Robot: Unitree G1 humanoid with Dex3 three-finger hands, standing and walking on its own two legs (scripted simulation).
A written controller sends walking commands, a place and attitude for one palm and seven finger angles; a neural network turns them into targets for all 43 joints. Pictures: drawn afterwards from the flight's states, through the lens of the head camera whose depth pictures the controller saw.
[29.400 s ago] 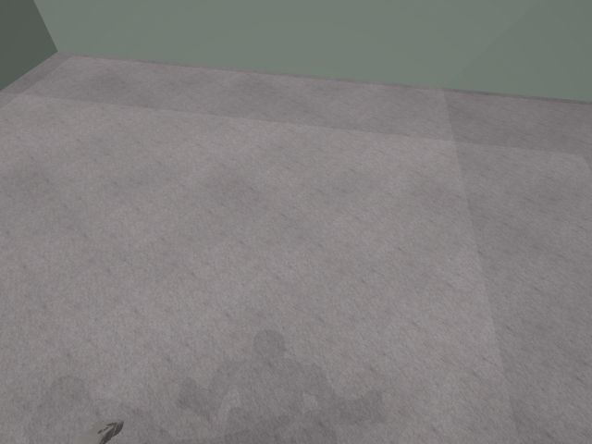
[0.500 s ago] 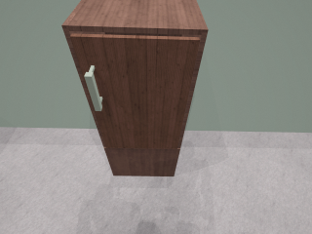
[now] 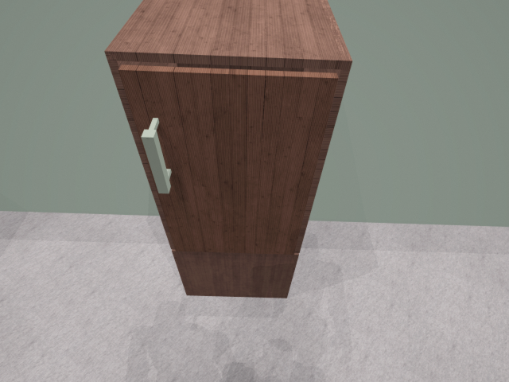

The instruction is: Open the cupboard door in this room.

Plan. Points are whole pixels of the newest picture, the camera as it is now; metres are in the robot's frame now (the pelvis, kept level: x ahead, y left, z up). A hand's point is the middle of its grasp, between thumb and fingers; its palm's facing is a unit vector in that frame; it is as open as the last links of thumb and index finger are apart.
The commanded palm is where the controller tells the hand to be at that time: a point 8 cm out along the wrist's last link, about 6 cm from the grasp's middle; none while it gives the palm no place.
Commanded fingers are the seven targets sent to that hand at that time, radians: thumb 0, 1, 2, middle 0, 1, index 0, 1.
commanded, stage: raise the hand with hooked fingers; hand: left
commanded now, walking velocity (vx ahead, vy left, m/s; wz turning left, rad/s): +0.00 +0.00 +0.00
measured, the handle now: (159, 157) +0.51 +0.23 +0.05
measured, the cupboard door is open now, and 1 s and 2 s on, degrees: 0 0 0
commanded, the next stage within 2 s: none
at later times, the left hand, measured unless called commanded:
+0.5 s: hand out of the picture +0.12 +0.18 -0.06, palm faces +0.14 -0.99 -0.02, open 8.8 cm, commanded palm +0.13 +0.24 -0.03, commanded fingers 0.00 0.34 0.66 -0.24 -0.66 -0.24 -0.66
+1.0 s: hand (100, 331) +0.18 +0.24 +0.01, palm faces +0.11 -0.99 -0.08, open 11.8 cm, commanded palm +0.16 +0.28 +0.01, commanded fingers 0.00 -0.24 0.41 -0.28 -1.03 -0.28 -1.03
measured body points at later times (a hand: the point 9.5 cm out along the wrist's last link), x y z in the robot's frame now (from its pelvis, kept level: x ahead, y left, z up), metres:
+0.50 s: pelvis -0.05 -0.03 -0.07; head -0.01 -0.02 +0.38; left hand +0.11 +0.24 -0.06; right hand +0.18 -0.28 -0.11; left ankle -0.02 +0.10 -0.74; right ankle -0.05 -0.11 -0.74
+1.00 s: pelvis -0.06 -0.01 -0.05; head -0.01 -0.01 +0.39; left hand +0.17 +0.29 +0.02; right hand +0.07 -0.27 -0.15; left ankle -0.02 +0.10 -0.74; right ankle -0.05 -0.11 -0.74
